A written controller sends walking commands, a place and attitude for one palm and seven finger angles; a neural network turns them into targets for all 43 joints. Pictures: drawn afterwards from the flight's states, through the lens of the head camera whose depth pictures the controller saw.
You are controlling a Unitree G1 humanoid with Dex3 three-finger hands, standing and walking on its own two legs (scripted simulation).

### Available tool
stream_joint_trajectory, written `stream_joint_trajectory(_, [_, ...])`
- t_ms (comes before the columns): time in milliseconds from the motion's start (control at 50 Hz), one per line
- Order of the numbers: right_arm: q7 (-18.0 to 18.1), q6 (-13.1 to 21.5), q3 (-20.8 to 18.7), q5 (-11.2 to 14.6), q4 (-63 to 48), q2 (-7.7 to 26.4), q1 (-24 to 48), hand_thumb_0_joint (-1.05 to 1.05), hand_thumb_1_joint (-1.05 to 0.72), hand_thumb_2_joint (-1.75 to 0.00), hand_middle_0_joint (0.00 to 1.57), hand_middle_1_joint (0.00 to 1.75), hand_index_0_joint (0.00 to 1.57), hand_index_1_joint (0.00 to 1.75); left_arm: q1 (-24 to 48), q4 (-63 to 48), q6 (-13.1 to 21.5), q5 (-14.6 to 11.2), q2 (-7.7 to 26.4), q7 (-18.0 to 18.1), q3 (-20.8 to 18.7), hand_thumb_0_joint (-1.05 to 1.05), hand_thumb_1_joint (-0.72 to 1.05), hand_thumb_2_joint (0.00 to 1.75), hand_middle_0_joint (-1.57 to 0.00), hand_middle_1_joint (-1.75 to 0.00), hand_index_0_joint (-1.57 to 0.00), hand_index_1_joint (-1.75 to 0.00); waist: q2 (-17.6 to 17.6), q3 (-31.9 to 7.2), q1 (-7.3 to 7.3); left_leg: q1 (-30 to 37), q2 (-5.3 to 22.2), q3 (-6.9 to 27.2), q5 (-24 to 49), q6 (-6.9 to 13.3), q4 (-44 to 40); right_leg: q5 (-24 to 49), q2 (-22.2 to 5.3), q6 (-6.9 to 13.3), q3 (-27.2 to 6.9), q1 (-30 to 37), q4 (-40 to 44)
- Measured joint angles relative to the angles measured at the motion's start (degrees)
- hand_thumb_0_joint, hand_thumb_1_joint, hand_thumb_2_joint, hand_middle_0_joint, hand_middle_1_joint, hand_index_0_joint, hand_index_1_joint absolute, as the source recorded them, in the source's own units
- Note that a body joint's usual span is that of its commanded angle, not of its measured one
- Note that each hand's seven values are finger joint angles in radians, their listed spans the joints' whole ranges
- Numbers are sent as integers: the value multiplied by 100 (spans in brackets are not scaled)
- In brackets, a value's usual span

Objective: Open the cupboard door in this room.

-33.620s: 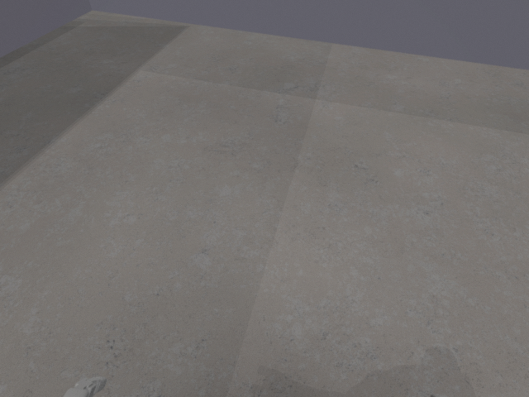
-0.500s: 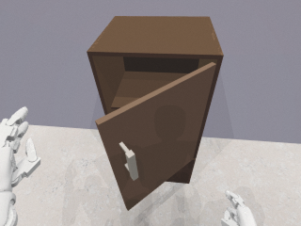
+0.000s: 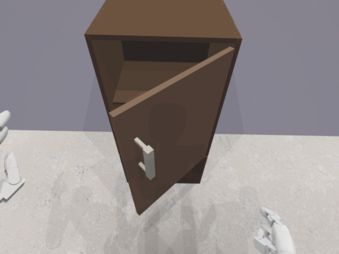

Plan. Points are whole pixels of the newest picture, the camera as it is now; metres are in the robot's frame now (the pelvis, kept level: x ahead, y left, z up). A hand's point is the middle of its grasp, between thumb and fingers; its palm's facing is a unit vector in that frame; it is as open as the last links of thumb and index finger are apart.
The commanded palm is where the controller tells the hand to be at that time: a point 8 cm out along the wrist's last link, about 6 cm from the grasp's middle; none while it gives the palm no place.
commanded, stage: step back with the hand held close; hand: left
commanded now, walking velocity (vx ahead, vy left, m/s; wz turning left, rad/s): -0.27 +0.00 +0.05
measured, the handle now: (144, 159) +0.35 +0.09 +0.01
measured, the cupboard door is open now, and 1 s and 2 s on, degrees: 44 44 44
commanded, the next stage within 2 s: stop stepping back and stand still in 0.92 s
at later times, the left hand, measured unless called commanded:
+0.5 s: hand out of the picture +0.10 +0.30 +0.15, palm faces +0.45 -0.77 -0.46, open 7.4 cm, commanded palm +0.03 +0.34 +0.18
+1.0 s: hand out of the picture +0.02 +0.30 +0.19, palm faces +0.29 -0.90 -0.32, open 7.4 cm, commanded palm -0.06 +0.35 +0.18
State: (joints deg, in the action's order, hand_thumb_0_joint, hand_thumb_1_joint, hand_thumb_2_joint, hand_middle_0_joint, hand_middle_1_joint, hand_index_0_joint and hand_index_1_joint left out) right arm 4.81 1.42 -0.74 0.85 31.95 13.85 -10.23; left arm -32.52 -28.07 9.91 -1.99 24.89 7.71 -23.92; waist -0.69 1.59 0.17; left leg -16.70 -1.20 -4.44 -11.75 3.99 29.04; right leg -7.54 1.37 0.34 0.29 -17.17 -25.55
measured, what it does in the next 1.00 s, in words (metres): walks backwards: right foot, then right foot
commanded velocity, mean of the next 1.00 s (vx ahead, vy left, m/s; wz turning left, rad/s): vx -0.37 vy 0.00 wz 0.02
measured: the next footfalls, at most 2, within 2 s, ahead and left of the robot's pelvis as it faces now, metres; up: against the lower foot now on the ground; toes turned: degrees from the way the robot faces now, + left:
right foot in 0.24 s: +0.03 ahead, -0.11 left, +0.00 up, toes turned +10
right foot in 0.80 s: -0.29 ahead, -0.11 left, +0.00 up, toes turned -5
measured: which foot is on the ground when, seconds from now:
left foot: down 0.00-0.80, up 0.82-0.90, down 0.92-1.00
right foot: down 0.00-0.12, up 0.14-0.22, down 0.24-0.44, up 0.46-0.78, down 0.80-0.92, up 0.94-1.00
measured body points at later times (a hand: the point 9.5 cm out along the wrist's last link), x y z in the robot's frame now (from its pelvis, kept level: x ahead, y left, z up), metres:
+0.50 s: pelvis -0.09 +0.03 -0.01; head -0.06 +0.07 +0.43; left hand +0.07 +0.34 +0.18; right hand +0.12 -0.20 -0.07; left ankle +0.04 +0.08 -0.74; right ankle -0.04 -0.12 -0.72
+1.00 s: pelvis -0.23 +0.07 -0.02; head -0.23 +0.14 +0.42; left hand +0.00 +0.35 +0.20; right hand -0.09 -0.17 -0.07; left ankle -0.05 +0.09 -0.74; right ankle -0.31 -0.09 -0.68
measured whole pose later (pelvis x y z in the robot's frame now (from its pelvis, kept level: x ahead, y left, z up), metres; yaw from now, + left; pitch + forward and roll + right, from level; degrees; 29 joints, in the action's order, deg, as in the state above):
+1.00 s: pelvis -0.23 +0.07 -0.02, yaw -7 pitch -4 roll -6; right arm 3.2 8.6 2.3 -1.2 40.4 9.5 -8.2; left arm -18.0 -31.6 12.9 -3.2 29.0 5.2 -25.0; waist 3.5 3.0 -0.7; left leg -27.1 -0.9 0.5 -1.0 6.2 32.4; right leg -35.2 5.3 -0.4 -3.9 -16.8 -59.2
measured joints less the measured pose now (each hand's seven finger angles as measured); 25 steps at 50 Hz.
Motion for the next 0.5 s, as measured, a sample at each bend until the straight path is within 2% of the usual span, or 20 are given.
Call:
stream_joint_trajectory(80, [10, 79, 40, -29, -69, -15, -80, 2, -91, -90, 20, 30, 20, 30, 32, 30, 62, 126, -128, 53, 34, 2, 88, 90, -21, -30, -22, -30, -10, 13, 12, -218, -36, 20, 4, 82, 228, -34, -5, -67, -34, -184, -202])
stream_joint_trajectory(160, [57, 156, 54, -119, -77, -78, -225, 2, -91, -90, 20, 30, 20, 30, 214, 33, 81, 303, -198, 101, 42, 2, 88, 90, -22, -30, -22, -30, 12, 100, -28, -409, -115, 146, 32, 146, 443, -321, 119, -107, -233, -295, -750])
stream_joint_trajectory(220, [54, 203, 60, -169, 12, -145, -345, 2, -91, -90, 20, 30, 20, 30, 305, -17, 123, 369, -226, 124, -36, 2, 88, 90, -22, -30, -22, -30, 23, 24, -9, -618, -125, 197, 49, 156, 584, -824, 205, -93, -331, -132, -1141])
stream_joint_trajectory(280, [-13, 248, 71, -134, 116, -200, -270, 2, -90, -90, 20, 30, 20, 30, 282, -128, 215, 273, -264, 137, -183, 2, 88, 90, -22, -30, -22, -30, 25, 25, 85, -836, -63, 161, 93, 96, 679, -1062, 256, -50, -413, -68, -923])
stream_joint_trajectory(360, [-100, 305, 62, -84, 275, -217, -92, 2, -90, -90, 20, 30, 20, 30, 282, -242, 301, 132, -282, 135, -35, 2, 88, 90, -21, -30, -21, -30, 15, 159, 81, -919, -18, 211, -1, -127, 684, -641, 290, -95, -380, -92, -740])
stream_joint_trajectory(400, [-105, 315, 65, -71, 305, -206, -40, 2, -90, -90, 20, 30, 20, 30, 289, -299, 321, 121, -219, 115, 62, 2, 88, 90, -21, -30, -21, -30, 56, 178, 55, -945, -21, 203, 18, -142, 678, -586, 278, -139, -381, -104, -704])
stream_joint_trajectory(420, [-98, 319, 68, -67, 299, -197, -15, 2, -90, -90, 20, 30, 20, 30, 281, -331, 325, 116, -172, 103, 82, 2, 88, 90, -21, -30, -21, -30, 76, 187, 40, -945, -15, 183, 164, -94, 629, -564, 279, -161, -389, -122, -706])
stream_joint_trajectory(460, [-72, 344, 74, -70, 248, -186, 46, 2, -91, -90, 20, 30, 20, 30, 269, -383, 333, 116, -47, 72, 37, 2, 88, 90, -21, -30, -21, -30, 112, 221, 27, -952, 7, 111, 539, 155, 520, -626, 297, -161, -422, -226, -836])
stream_joint_trajectory(500, [-50, 409, 58, -117, 227, -214, 132, 2, -91, -90, 20, 30, 20, 30, 309, -343, 352, 143, 74, 35, -81, 2, 88, 90, -22, -30, -22, -30, 110, 273, 20, -955, 41, 82, 618, 313, 407, -1170, 415, -127, -487, -446, -1759])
